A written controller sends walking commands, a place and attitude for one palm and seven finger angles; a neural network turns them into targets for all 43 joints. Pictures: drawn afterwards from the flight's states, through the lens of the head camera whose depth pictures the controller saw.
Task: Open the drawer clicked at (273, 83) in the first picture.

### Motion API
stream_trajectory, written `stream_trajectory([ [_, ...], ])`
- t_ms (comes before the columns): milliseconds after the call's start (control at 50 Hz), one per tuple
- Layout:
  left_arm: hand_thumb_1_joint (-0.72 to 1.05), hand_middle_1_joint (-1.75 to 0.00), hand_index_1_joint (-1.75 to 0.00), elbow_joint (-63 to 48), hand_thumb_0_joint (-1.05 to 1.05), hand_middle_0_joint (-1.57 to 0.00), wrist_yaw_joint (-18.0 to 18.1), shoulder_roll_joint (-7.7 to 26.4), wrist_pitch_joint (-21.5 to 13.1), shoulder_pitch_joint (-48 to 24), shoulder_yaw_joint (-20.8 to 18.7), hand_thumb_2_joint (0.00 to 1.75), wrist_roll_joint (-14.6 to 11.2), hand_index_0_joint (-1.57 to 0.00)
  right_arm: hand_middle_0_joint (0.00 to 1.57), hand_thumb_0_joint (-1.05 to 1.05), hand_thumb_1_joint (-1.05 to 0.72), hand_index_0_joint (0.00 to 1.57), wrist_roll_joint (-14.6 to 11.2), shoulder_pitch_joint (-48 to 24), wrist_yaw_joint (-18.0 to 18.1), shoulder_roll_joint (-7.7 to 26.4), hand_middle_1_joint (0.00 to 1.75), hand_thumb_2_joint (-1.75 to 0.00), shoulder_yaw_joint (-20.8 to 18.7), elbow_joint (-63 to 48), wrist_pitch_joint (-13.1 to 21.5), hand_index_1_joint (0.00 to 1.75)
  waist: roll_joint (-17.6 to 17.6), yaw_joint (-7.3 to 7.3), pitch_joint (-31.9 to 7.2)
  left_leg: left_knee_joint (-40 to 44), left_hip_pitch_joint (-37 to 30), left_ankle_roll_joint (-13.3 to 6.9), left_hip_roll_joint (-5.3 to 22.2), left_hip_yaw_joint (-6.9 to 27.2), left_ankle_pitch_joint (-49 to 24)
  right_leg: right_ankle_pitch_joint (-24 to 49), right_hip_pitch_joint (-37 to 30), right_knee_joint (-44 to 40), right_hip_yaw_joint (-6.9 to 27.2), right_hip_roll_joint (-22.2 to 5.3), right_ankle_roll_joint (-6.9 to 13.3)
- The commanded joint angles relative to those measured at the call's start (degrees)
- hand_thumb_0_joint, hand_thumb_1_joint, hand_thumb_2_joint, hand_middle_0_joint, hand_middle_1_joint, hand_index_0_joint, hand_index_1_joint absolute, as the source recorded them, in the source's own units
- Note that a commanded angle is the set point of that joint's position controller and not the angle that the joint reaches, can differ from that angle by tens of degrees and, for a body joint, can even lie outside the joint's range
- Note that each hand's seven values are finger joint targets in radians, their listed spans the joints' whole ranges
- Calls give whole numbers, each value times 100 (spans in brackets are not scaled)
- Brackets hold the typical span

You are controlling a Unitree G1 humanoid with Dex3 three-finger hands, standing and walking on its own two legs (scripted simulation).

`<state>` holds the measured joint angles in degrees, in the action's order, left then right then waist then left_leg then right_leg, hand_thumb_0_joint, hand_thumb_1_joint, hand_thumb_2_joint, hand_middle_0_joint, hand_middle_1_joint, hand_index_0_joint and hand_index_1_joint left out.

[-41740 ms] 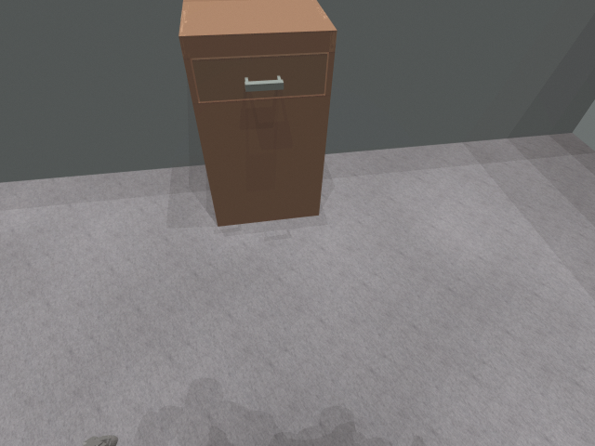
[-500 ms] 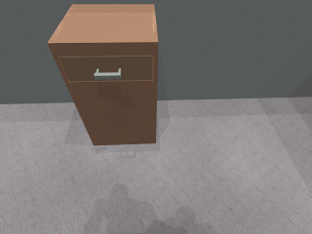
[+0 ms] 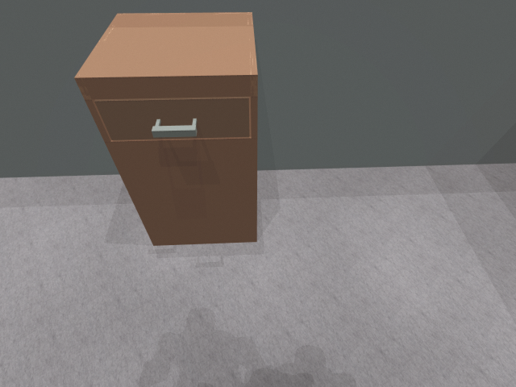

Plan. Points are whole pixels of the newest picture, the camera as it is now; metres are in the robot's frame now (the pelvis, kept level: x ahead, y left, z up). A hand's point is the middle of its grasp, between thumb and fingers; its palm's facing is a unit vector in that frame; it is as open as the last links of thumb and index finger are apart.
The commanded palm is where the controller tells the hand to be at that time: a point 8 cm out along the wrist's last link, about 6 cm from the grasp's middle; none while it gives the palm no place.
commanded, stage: take the last steps up to it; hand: left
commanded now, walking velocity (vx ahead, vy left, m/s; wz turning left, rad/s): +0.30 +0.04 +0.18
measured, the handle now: (175, 126) +0.79 +0.28 -0.09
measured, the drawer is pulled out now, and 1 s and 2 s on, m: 0.00 0.00 0.00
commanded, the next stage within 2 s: come to a stop and stand still in 0.74 s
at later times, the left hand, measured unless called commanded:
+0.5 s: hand (155, 384) +0.16 +0.20 -0.18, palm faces +0.07 -0.98 -0.17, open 7.3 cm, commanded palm none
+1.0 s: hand (183, 291) +0.34 +0.19 -0.19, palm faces +0.15 -0.97 -0.21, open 7.3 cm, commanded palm none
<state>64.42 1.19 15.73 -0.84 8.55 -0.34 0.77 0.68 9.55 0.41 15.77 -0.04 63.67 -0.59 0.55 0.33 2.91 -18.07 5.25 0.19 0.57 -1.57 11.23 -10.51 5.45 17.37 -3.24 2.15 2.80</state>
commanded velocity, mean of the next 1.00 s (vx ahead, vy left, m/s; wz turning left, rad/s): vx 0.14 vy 0.02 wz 0.03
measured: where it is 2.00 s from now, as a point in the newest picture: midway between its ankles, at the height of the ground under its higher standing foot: (273, 369)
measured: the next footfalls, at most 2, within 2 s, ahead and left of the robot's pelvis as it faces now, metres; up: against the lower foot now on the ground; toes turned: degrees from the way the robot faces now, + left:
right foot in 0.60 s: +0.35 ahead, -0.12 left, +0.00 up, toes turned +3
left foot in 0.84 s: +0.29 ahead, +0.13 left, +0.00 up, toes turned +12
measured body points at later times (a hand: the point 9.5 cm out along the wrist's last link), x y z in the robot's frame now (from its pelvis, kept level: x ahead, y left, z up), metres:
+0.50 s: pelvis +0.12 +0.02 -0.01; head +0.17 +0.02 +0.44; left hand +0.16 +0.25 -0.17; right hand +0.00 -0.17 -0.15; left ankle +0.01 +0.12 -0.75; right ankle +0.20 -0.11 -0.71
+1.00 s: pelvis +0.30 -0.01 -0.02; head +0.35 +0.00 +0.43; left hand +0.33 +0.24 -0.17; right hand +0.39 -0.23 -0.17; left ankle +0.25 +0.13 -0.75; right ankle +0.31 -0.12 -0.75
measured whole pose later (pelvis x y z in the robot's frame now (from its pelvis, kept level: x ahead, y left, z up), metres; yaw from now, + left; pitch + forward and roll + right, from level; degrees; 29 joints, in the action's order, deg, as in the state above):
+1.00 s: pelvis +0.30 -0.01 -0.02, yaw +7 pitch +1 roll +1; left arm 58.3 0.3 11.8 -0.6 10.1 -3.2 1.1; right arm 1.1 11.7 1.9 8.8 -1.4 56.6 1.7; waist -2.0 0.1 5.1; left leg -32.6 12.9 2.3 3.6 -3.8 18.9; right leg -13.5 16.9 34.7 -3.4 -2.3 0.1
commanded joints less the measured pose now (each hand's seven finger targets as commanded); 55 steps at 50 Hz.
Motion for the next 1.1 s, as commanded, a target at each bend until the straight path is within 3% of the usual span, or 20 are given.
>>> stream_trajectory([
  [0,90,-30,-30,-134,0,-20,15,657,21,449,-136,90,10,-20,20,0,-90,20,84,483,4,277,30,-90,-62,-114,-14,30,-310,-59,216,-153,672,-96,283,304,852,-1710,162,-493,1029,-1021,0],
  [100,90,-30,-30,-242,0,-20,-28,795,-10,833,-338,90,28,-20,20,0,-90,20,87,557,3,137,30,-90,-137,-335,44,30,-639,-155,526,-1738,1781,-60,247,12,1391,-2412,-80,-823,1800,-1844,736],
  [180,90,-30,-30,-369,0,-20,-64,623,-84,685,-419,90,4,-20,20,0,-90,20,67,1244,2,-94,30,-90,-187,-241,160,30,-199,194,476,-826,777,-106,414,-148,856,-1485,567,-7,1030,-1653,626],
  [240,90,-30,-30,-762,0,-20,-95,9,-106,-35,-254,90,10,-20,20,0,-90,20,164,2891,116,365,30,-90,-340,290,273,30,1831,715,599,559,-980,-1173,2035,2548,-464,-2138,3135,3692,-288,-192,-111],
  [260,90,-30,-30,-846,0,-20,-81,61,-117,-246,-297,90,23,-20,20,0,-90,20,145,3077,181,270,30,-90,-294,329,275,30,1003,687,677,464,-968,-1358,2264,2660,-1079,-2042,3503,4377,164,-472,-64],
  [380,90,-30,-30,-915,0,-20,-257,-334,-67,-157,-286,90,42,-20,20,0,-90,20,97,2416,261,-83,30,-90,-237,216,458,30,627,236,418,398,-459,-973,1432,921,-1795,-733,3009,3576,-44,-786,-223],
  [480,90,-30,-30,-1040,0,-20,-272,-403,-29,-370,-307,90,39,-20,20,0,-90,20,125,2404,243,-114,30,-90,-245,266,402,30,831,227,553,265,339,-792,1292,522,-1583,-440,1771,2374,-505,-456,-143],
  [520,90,-30,-30,-867,0,-20,-266,-278,-57,264,-384,90,37,-20,20,0,-90,20,99,2281,238,-93,30,-90,-254,246,359,30,613,-110,290,-488,669,-649,1131,308,-1744,-152,586,1821,-637,-245,-76],
  [540,90,-30,-30,-649,0,-20,-240,-30,-118,1033,-464,90,37,-20,20,0,-90,20,39,2159,207,-126,30,-90,-274,198,355,30,165,-471,-147,-1471,1145,-502,892,129,-1683,-15,-659,1481,-300,-347,64],
  [580,90,-30,-30,-321,0,-20,-116,892,-180,2358,-697,90,10,-20,20,0,-90,20,-89,1907,148,-562,30,-90,-249,-225,387,30,-1557,-823,-884,-5094,2871,-171,-60,-256,2490,-76,-1858,-69,3237,-2921,1091],
  [660,90,-30,-30,-838,0,-20,60,67,-155,493,-461,90,87,-20,20,0,-90,20,74,1393,21,-709,30,-90,-318,-338,179,30,-741,64,243,-4750,2286,-124,893,445,1671,-1218,1411,-499,1739,-2260,869],
  [760,90,-30,-30,-855,0,-20,-51,103,-165,259,-531,90,46,-20,20,0,-90,20,98,2040,-21,-860,30,-90,-241,-168,200,30,-259,398,-211,-1473,141,71,282,-591,356,-1355,2038,135,571,-1342,508],
  [780,90,-30,-30,-893,0,-20,-83,-53,-120,251,-474,90,8,-20,20,0,-90,20,105,2113,1,-623,30,-90,-264,-141,248,30,341,411,-69,-807,-188,66,415,-223,485,-1555,2304,787,405,-1040,321],
  [800,90,-30,-30,-1034,0,-20,-131,-324,-98,203,-401,90,-11,-20,20,0,-90,20,160,2321,42,-81,30,-90,-370,-157,309,30,1736,510,-9,60,-342,-377,1484,1418,850,-1701,2961,2083,-101,-425,-40],
  [820,90,-30,-30,-1247,0,-20,-153,-292,-126,-96,-394,90,-36,-20,20,0,-90,20,190,2286,117,361,30,-90,-463,-331,274,30,1897,605,69,690,-169,-1123,2436,2585,1010,-2172,3243,3142,-232,-288,-219],
  [840,90,-30,-30,-1316,0,-20,-160,-207,-121,-360,-395,90,5,-20,20,0,-90,20,174,1984,152,335,30,-90,-456,-461,262,30,1125,520,366,478,19,-1366,2450,2422,-264,-2012,3359,3608,160,-556,-221],
  [900,90,-30,-30,-996,0,-20,-95,-261,-97,144,-301,90,-20,-20,20,0,-90,20,156,944,238,196,30,-90,-285,-661,283,30,1071,72,-301,-836,-234,-659,1466,477,-5046,-1365,1701,1950,27,-524,-297],
  [940,90,-30,-30,-779,0,-20,-38,200,-119,871,-406,90,17,-20,20,0,-90,20,-1,715,241,263,30,-90,-387,-804,233,30,240,-110,-908,-1602,-141,-106,803,-114,-4231,2238,329,912,165,-530,-245],
  [1000,90,-30,-30,-769,0,-20,38,786,-50,960,-498,90,40,-20,20,0,-90,20,-58,448,173,28,30,-90,-448,-985,0,30,-969,-136,-464,-2513,1368,226,27,-417,614,6436,-390,1124,1100,-1870,513],
  [1080,90,-30,-30,-896,0,-20,192,766,98,764,-611,90,107,-20,20,0,-90,20,-74,-263,137,-37,30,-90,-445,-1198,-154,30,-1221,-343,-431,-3284,2433,189,-52,173,2346,6616,-1315,1007,1210,-2104,916],
])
